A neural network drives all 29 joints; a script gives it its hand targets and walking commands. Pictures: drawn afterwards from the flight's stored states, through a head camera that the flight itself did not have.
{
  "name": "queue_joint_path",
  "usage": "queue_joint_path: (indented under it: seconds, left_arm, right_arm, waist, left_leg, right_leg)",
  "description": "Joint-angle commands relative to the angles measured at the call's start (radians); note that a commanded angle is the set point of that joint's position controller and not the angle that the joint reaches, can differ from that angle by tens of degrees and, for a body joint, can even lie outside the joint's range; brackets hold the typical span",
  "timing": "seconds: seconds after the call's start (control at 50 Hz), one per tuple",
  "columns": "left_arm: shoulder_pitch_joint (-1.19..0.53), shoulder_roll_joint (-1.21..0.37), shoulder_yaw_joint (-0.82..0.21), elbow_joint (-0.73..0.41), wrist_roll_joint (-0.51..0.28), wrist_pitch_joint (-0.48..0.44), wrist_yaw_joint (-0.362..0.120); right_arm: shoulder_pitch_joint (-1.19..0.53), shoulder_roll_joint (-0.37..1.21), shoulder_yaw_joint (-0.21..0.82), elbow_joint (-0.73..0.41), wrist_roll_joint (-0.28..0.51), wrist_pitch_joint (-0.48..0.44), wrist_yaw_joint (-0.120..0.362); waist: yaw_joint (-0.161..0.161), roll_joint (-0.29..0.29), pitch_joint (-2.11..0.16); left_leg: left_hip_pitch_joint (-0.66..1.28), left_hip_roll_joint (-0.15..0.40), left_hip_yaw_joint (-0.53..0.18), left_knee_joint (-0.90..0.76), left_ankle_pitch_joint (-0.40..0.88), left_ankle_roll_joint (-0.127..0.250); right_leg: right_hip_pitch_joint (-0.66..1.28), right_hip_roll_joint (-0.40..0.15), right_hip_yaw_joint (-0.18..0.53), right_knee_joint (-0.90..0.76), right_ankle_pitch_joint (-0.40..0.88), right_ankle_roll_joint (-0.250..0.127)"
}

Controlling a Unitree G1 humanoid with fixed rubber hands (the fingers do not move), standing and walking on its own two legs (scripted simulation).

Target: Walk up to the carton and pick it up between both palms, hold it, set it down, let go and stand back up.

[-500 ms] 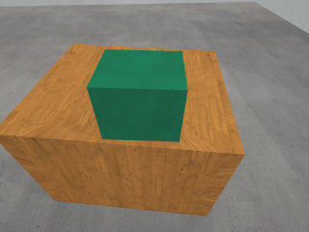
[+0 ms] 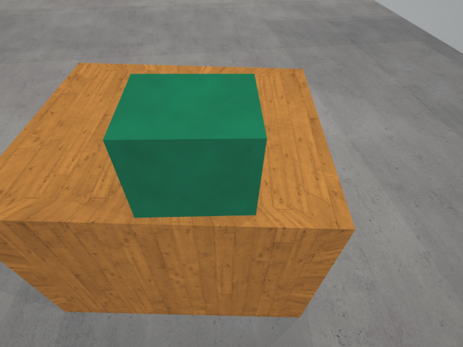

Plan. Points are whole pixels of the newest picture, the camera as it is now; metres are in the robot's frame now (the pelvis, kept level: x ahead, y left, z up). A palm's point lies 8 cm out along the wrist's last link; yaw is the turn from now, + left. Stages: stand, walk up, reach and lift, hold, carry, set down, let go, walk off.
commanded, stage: walk up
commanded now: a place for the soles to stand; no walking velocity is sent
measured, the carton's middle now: (194, 145) +0.57 +0.08 +0.03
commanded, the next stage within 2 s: none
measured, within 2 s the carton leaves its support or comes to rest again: neither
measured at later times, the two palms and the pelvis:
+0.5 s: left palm out of the picture +0.03 +0.26 -0.13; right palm out of the picture +0.01 -0.25 -0.15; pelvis +0.01 +0.03 -0.01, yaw -5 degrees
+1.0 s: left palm (41, 320) +0.24 +0.37 -0.14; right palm out of the picture +0.03 -0.05 -0.13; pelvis +0.11 +0.15 +0.00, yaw -11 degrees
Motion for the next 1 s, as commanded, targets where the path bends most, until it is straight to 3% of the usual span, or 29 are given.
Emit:
queue_joint_path:
  seconds: [0.0, 0.04, 0.16, 0.18, 0.26, 0.34, 0.36, 0.38, 0.4, 0.42, 0.48, 0.5, 0.54, 0.58, 0.6, 0.62, 0.64, 0.66, 0.68, 0.7, 0.72, 0.74, 0.78, 0.8, 0.84, 0.86, 0.88, 0.94, 0.98]
  left_arm:
    - [0.04, 0.167, 0.033, -0.056, -0.007, -0.019, 0.012]
    - [0.043, 0.158, 0.027, -0.061, 0.0, -0.014, 0.014]
    - [0.046, 0.157, 0.03, -0.054, -0.007, -0.008, 0.019]
    - [0.044, 0.16, 0.03, -0.052, 0.003, -0.009, 0.02]
    - [0.066, 0.175, 0.03, -0.044, -0.007, -0.01, 0.02]
    - [0.05, 0.174, 0.026, -0.046, 0.001, -0.011, 0.021]
    - [0.182, 0.21, 0.062, -0.059, 0.024, -0.019, 0.024]
    - [0.239, 0.258, 0.084, -0.048, 0.02, -0.014, 0.027]
    - [0.272, 0.284, 0.103, -0.035, 0.015, -0.008, 0.034]
    - [0.285, 0.312, 0.116, -0.039, 0.011, -0.006, 0.045]
    - [0.206, 0.271, 0.123, -0.079, 0.03, -0.019, 0.054]
    - [0.16, 0.249, 0.121, -0.097, 0.036, -0.025, 0.052]
    - [0.12, 0.227, 0.125, -0.137, 0.04, -0.033, 0.046]
    - [0.043, 0.226, 0.136, -0.156, 0.052, -0.035, 0.045]
    - [0.025, 0.211, 0.126, -0.166, 0.049, -0.032, 0.038]
    - [-0.029, 0.201, 0.126, -0.176, 0.053, -0.026, 0.032]
    - [-0.024, 0.147, 0.103, -0.174, 0.055, -0.022, 0.023]
    - [0.04, 0.049, 0.074, -0.182, 0.057, -0.024, 0.014]
    - [0.158, 0.061, 0.075, -0.187, 0.036, -0.01, 0.022]
    - [0.203, 0.093, 0.089, -0.156, 0.02, 0.001, 0.028]
    - [0.186, 0.118, 0.093, -0.148, 0.022, 0.005, 0.028]
    - [0.156, 0.13, 0.089, -0.136, 0.03, 0.002, 0.024]
    - [0.107, 0.12, 0.081, -0.136, 0.041, -0.005, 0.01]
    - [0.133, 0.103, 0.076, -0.125, 0.042, -0.008, 0.001]
    - [0.133, 0.075, 0.067, -0.098, 0.045, 0.0, -0.001]
    - [0.12, 0.068, 0.06, -0.102, 0.043, 0.006, 0.0]
    - [0.112, 0.061, 0.057, -0.086, 0.04, 0.015, 0.003]
    - [0.056, 0.055, 0.043, -0.081, 0.036, 0.036, 0.016]
    - [-0.013, 0.058, 0.045, -0.071, 0.043, 0.053, 0.022]
  right_arm:
    - [0.042, -0.144, -0.029, -0.046, 0.001, -0.01, -0.008]
    - [0.039, -0.157, -0.034, -0.038, 0.002, -0.005, -0.006]
    - [0.045, -0.154, -0.035, -0.034, 0.004, 0.005, -0.008]
    - [0.031, -0.169, -0.033, -0.031, -0.004, 0.009, -0.006]
    - [0.037, -0.153, -0.029, -0.016, -0.001, 0.013, -0.007]
    - [0.047, -0.173, -0.028, -0.008, -0.003, 0.007, -0.007]
    - [0.051, -0.22, -0.062, -0.033, -0.036, 0.007, 0.011]
    - [0.005, -0.201, -0.063, -0.058, -0.043, 0.016, 0.02]
    - [-0.056, -0.177, -0.05, -0.094, -0.047, 0.024, 0.026]
    - [-0.094, -0.159, -0.052, -0.132, -0.049, 0.026, 0.028]
    - [-0.022, -0.166, -0.055, -0.145, -0.033, 0.002, 0.023]
    - [-0.007, -0.165, -0.053, -0.147, -0.022, -0.007, 0.019]
    - [-0.014, -0.179, -0.058, -0.155, -0.016, -0.012, 0.021]
    - [0.04, -0.173, -0.077, -0.17, -0.017, -0.015, 0.027]
    - [0.086, -0.162, -0.08, -0.158, -0.01, -0.018, 0.03]
    - [0.192, -0.162, -0.093, -0.131, -0.013, -0.018, 0.031]
    - [0.335, -0.196, -0.109, -0.083, -0.017, -0.021, 0.027]
    - [0.437, -0.272, -0.132, -0.056, -0.009, -0.022, 0.017]
    - [0.346, -0.318, -0.129, -0.106, 0.006, -0.003, 0.007]
    - [0.259, -0.322, -0.124, -0.129, 0.021, 0.009, 0.0]
    - [0.197, -0.278, -0.11, -0.152, 0.035, 0.016, -0.006]
    - [0.174, -0.244, -0.103, -0.159, 0.031, 0.012, -0.011]
    - [0.172, -0.177, -0.089, -0.142, 0.028, -0.006, -0.019]
    - [0.194, -0.146, -0.079, -0.121, 0.016, -0.015, -0.017]
    - [0.202, -0.102, -0.068, -0.095, 0.015, -0.029, -0.025]
    - [0.211, -0.088, -0.055, -0.086, 0.014, -0.037, -0.027]
    - [0.225, -0.079, -0.05, -0.077, 0.013, -0.042, -0.031]
    - [0.247, -0.063, -0.047, -0.077, 0.013, -0.047, -0.045]
    - [0.276, -0.066, -0.045, -0.086, 0.02, -0.04, -0.051]
  waist:
    - [-0.005, -0.011, -0.051]
    - [-0.004, 0.019, -0.027]
    - [-0.006, -0.035, -0.024]
    - [0.0, 0.011, 0.018]
    - [-0.004, -0.057, 0.033]
    - [-0.005, -0.033, 0.009]
    - [0.04, 0.005, -0.03]
    - [0.071, -0.021, 0.05]
    - [0.102, -0.087, 0.126]
    - [0.117, -0.116, 0.177]
    - [0.067, -0.211, 0.159]
    - [0.043, -0.242, 0.128]
    - [0.043, -0.239, 0.094]
    - [-0.004, -0.283, 0.083]
    - [-0.029, -0.238, 0.066]
    - [-0.099, -0.195, 0.046]
    - [-0.149, 0.011, 0.006]
    - [-0.162, 0.308, -0.071]
    - [-0.079, 0.313, -0.059]
    - [-0.052, 0.292, -0.004]
    - [-0.04, 0.226, 0.111]
    - [-0.034, 0.188, 0.164]
    - [-0.024, 0.082, 0.233]
    - [-0.011, 0.094, 0.205]
    - [0.004, 0.033, 0.171]
    - [0.01, 0.008, 0.165]
    - [0.023, 0.008, 0.128]
    - [0.02, 0.042, 0.095]
    - [0.001, 0.106, 0.064]
  left_leg:
    - [0.146, 0.057, -0.08, -0.049, 0.318, 0.082]
    - [0.155, 0.07, -0.077, -0.061, 0.303, 0.09]
    - [0.126, 0.071, -0.074, -0.074, 0.223, 0.096]
    - [0.114, 0.068, -0.068, -0.08, 0.192, 0.089]
    - [0.118, 0.058, -0.068, -0.089, 0.111, 0.085]
    - [0.155, 0.08, -0.06, -0.085, 0.231, 0.093]
    - [0.065, 0.02, 0.0, 0.062, -0.115, 0.071]
    - [-0.095, -0.037, -0.013, 0.142, -0.303, 0.04]
    - [-0.316, -0.079, -0.062, 0.263, -0.424, 0.017]
    - [-0.465, -0.07, -0.129, 0.346, -0.403, 0.014]
    - [-0.593, 0.007, -0.234, 0.395, -0.268, 0.003]
    - [-0.556, 0.031, -0.26, 0.395, -0.227, 0.003]
    - [-0.452, 0.034, -0.249, 0.341, -0.171, -0.015]
    - [-0.287, 0.04, -0.268, 0.218, -0.097, -0.016]
    - [-0.132, 0.008, -0.229, 0.123, -0.007, -0.009]
    - [0.071, -0.03, -0.178, 0.018, 0.108, 0.006]
    - [0.281, -0.058, -0.185, -0.041, 0.128, 0.008]
    - [0.343, 0.107, -0.434, -0.159, -0.022, 0.021]
    - [0.267, 0.261, -0.744, -0.372, -0.372, 0.073]
    - [0.129, 0.33, -0.874, -0.463, -0.618, 0.102]
    - [0.034, 0.334, -0.884, -0.517, -0.64, 0.081]
    - [0.009, 0.29, -0.752, -0.474, -0.491, 0.083]
    - [-0.064, 0.228, -0.518, -0.395, -0.091, 0.042]
    - [-0.05, 0.207, -0.462, -0.381, 0.045, 0.021]
    - [-0.039, 0.189, -0.404, -0.341, 0.258, 0.021]
    - [-0.032, 0.209, -0.394, -0.306, 0.361, 0.053]
    - [-0.004, 0.203, -0.349, -0.282, 0.447, 0.054]
    - [0.072, 0.187, -0.269, -0.203, 0.806, 0.0]
    - [0.071, 0.177, -0.275, -0.186, 0.896, -0.031]
  right_leg:
    - [-0.099, -0.087, 0.09, -0.092, 0.525, -0.044]
    - [-0.125, -0.077, 0.08, -0.076, 0.473, -0.043]
    - [-0.14, -0.063, 0.097, -0.09, 0.407, -0.049]
    - [-0.15, -0.072, 0.122, -0.097, 0.403, -0.055]
    - [-0.174, -0.078, 0.149, -0.122, 0.386, -0.048]
    - [-0.147, -0.06, 0.133, -0.092, 0.447, -0.05]
    - [-0.092, -0.105, 0.248, -0.097, 0.135, -0.105]
    - [-0.07, -0.178, 0.432, -0.225, -0.143, -0.157]
    - [0.008, -0.235, 0.609, -0.354, -0.387, -0.207]
    - [0.056, -0.294, 0.729, -0.399, -0.437, -0.243]
    - [0.174, -0.331, 0.662, -0.299, -0.083, -0.261]
    - [0.148, -0.328, 0.621, -0.283, -0.051, -0.248]
    - [0.084, -0.3, 0.503, -0.255, 0.063, -0.222]
    - [-0.029, -0.273, 0.413, -0.176, 0.144, -0.186]
    - [-0.136, -0.229, 0.338, -0.136, 0.119, -0.155]
    - [-0.257, -0.166, 0.244, -0.052, 0.072, -0.11]
    - [-0.397, -0.059, 0.128, 0.157, 0.037, -0.071]
    - [-0.453, 0.058, 0.028, 0.431, -0.133, -0.024]
    - [-0.507, 0.089, -0.03, 0.549, -0.303, 0.004]
    - [-0.475, 0.026, -0.03, 0.615, -0.322, -0.006]
    - [-0.487, -0.015, -0.031, 0.639, -0.256, -0.005]
    - [-0.473, -0.028, -0.031, 0.621, -0.198, -0.015]
    - [-0.404, -0.077, -0.025, 0.525, -0.066, -0.01]
    - [-0.355, -0.088, -0.036, 0.493, -0.037, -0.003]
    - [-0.297, -0.087, -0.062, 0.437, -0.009, 0.012]
    - [-0.29, -0.097, -0.056, 0.401, -0.003, 0.011]
    - [-0.273, -0.097, -0.074, 0.373, 0.025, 0.01]
    - [-0.253, -0.094, -0.11, 0.268, 0.11, 0.003]
    - [-0.206, -0.084, -0.145, 0.231, 0.132, -0.001]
